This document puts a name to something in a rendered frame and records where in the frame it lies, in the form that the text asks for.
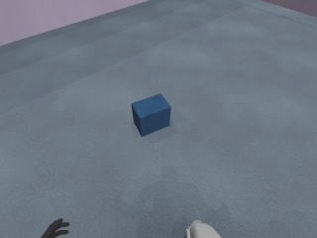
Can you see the robot left hand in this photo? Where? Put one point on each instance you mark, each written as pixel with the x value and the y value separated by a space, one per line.
pixel 51 231

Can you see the robot right shin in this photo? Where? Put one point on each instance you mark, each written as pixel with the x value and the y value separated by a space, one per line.
pixel 196 221

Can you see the robot right thigh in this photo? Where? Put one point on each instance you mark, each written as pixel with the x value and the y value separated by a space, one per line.
pixel 201 230

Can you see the carton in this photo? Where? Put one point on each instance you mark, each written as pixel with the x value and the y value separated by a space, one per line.
pixel 151 114

